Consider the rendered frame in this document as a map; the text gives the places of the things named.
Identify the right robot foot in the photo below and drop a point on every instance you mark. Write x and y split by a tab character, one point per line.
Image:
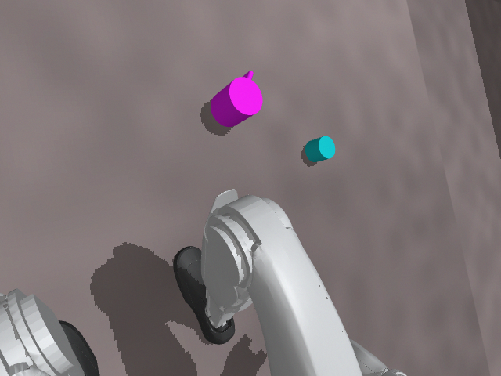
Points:
187	269

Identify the right robot hand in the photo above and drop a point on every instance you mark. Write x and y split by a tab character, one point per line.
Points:
368	363

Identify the left robot foot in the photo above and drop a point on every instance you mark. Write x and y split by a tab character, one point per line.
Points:
81	349

